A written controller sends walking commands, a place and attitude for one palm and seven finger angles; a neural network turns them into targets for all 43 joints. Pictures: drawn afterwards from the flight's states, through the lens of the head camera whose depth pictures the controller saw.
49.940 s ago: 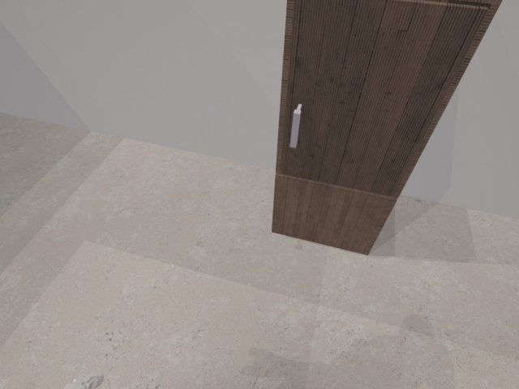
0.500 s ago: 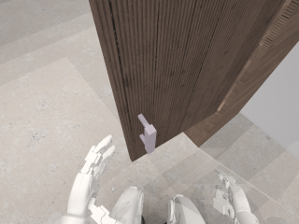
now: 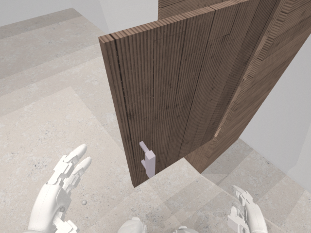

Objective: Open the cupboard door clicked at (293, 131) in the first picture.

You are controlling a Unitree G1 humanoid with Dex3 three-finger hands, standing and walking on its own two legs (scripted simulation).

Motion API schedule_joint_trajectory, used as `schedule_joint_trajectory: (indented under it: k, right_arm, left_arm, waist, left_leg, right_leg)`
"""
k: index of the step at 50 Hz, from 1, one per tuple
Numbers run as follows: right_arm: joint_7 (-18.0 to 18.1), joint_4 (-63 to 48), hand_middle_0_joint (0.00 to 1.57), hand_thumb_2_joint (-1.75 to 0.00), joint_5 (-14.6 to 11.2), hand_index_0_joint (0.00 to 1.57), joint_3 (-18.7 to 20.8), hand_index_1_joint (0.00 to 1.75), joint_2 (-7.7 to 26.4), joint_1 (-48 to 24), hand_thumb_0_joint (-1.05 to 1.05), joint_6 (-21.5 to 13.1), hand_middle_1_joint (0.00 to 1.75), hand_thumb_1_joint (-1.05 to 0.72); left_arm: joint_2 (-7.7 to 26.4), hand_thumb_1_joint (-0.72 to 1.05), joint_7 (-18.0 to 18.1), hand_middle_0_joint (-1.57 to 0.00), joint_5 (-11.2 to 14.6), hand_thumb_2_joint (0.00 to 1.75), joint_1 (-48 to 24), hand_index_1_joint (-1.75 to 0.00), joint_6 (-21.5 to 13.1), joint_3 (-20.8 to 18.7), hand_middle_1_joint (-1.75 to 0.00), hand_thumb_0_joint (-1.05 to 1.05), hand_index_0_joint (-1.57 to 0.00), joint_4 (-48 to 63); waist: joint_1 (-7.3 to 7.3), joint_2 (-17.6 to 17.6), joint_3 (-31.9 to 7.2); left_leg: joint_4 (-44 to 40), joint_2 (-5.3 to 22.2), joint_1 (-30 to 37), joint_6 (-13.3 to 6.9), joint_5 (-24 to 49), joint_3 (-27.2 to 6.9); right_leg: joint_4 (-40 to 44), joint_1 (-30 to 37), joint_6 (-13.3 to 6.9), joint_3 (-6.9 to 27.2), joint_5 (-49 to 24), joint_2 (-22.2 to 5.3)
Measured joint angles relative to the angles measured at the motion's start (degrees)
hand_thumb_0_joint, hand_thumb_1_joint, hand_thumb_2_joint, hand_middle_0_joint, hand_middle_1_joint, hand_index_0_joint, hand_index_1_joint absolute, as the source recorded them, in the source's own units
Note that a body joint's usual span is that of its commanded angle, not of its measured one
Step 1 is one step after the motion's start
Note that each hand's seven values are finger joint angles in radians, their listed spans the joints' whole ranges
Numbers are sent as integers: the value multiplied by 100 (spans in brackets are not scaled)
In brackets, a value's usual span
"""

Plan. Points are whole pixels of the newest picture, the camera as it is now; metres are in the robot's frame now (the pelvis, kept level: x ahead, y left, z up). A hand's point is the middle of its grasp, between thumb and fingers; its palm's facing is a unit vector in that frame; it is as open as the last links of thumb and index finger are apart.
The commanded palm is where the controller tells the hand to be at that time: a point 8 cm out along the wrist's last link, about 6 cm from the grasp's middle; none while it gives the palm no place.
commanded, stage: draw the hand back to the body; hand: left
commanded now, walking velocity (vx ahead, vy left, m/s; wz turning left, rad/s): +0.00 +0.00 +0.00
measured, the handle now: (146, 160) +0.32 +0.05 -0.02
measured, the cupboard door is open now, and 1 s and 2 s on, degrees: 83 83 83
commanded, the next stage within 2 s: step back with the hand held close in 1.14 s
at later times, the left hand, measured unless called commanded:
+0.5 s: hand (17, 163) +0.21 +0.25 +0.18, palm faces +0.28 -0.89 -0.37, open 12.2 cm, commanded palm +0.16 +0.30 +0.21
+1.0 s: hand out of the picture +0.22 +0.27 +0.25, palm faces +0.41 -0.82 -0.40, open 7.6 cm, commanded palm +0.16 +0.31 +0.27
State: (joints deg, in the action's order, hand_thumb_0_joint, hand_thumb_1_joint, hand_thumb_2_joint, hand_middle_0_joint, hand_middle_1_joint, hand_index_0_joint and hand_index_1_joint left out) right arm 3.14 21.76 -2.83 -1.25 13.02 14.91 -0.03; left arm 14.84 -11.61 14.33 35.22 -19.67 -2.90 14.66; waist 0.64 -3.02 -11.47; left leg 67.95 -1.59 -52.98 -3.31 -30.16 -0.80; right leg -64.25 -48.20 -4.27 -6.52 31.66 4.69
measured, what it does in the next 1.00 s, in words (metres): rises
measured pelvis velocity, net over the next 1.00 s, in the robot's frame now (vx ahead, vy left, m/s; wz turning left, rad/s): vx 0.03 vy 0.01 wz -0.01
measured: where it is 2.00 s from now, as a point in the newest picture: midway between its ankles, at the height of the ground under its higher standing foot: outside the picture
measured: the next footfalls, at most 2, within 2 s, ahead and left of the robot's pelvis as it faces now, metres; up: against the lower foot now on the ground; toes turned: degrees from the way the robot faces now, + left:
none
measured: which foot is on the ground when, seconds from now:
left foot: down 0.00-1.00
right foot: down 0.00-1.00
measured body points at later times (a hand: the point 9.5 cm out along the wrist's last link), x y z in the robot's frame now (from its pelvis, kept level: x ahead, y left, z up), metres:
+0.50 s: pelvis +0.03 +0.03 +0.07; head +0.01 +0.01 +0.52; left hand +0.19 +0.29 +0.20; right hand +0.21 -0.18 +0.00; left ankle +0.03 +0.08 -0.65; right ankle +0.00 -0.08 -0.65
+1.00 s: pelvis +0.03 +0.01 +0.09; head +0.01 -0.01 +0.54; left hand +0.19 +0.31 +0.27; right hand +0.21 -0.21 +0.01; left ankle +0.03 +0.08 -0.65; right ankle +0.00 -0.08 -0.65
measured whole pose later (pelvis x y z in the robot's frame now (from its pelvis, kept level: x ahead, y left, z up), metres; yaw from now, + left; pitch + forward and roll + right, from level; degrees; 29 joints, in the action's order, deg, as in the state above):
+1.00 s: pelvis +0.03 +0.01 +0.09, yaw -1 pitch -2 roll -1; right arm 3.0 33.6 -1.4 -1.5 14.0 12.5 -3.6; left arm 20.4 6.1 5.0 29.1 -3.2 -18.5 24.7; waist -3.0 -3.9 -1.2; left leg 26.6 -3.5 -9.7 -4.4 -14.5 1.5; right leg -24.0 -6.3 -2.4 -1.0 15.4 3.4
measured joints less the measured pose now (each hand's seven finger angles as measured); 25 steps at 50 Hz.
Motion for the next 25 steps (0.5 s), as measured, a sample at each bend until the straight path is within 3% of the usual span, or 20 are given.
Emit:
schedule_joint_trajectory:
  k: [4, 9, 13, 18, 25]
  right_arm:
    - [28, -14, 20, -90, -49, 20, 33, 30, 60, 25, 1, -51, 30, -91]
    - [278, -99, 20, -90, -18, 20, 28, 30, 31, 132, 1, 215, 30, -91]
    - [380, -57, 20, -90, 13, 20, -74, 30, 17, 218, 1, 257, 30, -91]
    - [380, 213, 20, -90, 37, 20, -231, 30, 13, 216, 1, 100, 30, -91]
    - [218, 603, 20, -90, 78, 20, -309, 30, -39, 48, 1, -169, 30, -91]
  left_arm:
    - [89, -47, -113, -16, 158, 31, 117, -30, 85, -216, -30, -2, -16, 93]
    - [293, -36, 1123, -16, -677, 36, 351, -30, 1193, -90, -31, -1, -16, 530]
    - [310, -25, 1716, -17, -962, 40, 484, -30, 1773, 16, -31, -1, -17, 690]
    - [360, -9, 1977, -17, -1066, 47, 214, -30, 2017, -93, -31, -1, -17, 716]
    - [407, 15, 1949, -18, -1060, 58, -102, -30, 1990, -488, -31, -1, -18, 910]
  waist:
    - [9, -11, 31]
    - [-106, -38, 80]
    - [-157, -105, 158]
    - [-242, -139, 333]
    - [-280, -141, 553]
  left_leg:
    - [-276, -1, 368, -22, 67, -6]
    - [-968, -27, 1122, -91, 274, 92]
    - [-1581, -94, 1766, -134, 482, 136]
    - [-2182, -185, 2457, -180, 692, 140]
    - [-2928, -250, 3261, -196, 957, 182]
  right_leg:
    - [324, 385, 34, 26, -99, 13]
    - [1004, 1107, 87, 185, -342, -1]
    - [1603, 1740, 175, 278, -555, -56]
    - [2184, 2429, 238, 328, -751, -133]
    - [2888, 3201, 293, 427, -1014, -191]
